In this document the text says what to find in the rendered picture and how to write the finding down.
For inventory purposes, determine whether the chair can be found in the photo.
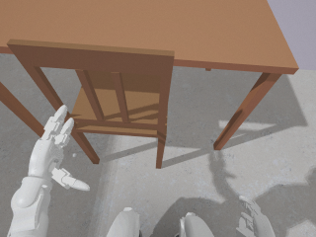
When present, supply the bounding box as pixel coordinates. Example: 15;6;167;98
6;39;175;169

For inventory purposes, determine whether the robot left shin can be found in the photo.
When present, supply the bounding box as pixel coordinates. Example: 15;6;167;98
123;207;133;211

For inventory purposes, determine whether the right robot thigh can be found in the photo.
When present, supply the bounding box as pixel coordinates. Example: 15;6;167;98
179;215;214;237

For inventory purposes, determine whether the robot left forearm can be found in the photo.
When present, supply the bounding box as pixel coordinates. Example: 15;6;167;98
7;176;53;237

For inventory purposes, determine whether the table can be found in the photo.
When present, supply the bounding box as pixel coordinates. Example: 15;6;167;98
0;0;299;151

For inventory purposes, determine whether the robot right hand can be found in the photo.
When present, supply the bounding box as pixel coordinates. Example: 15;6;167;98
236;196;276;237

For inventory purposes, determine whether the robot left hand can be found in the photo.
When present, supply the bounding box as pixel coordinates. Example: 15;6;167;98
28;105;90;192

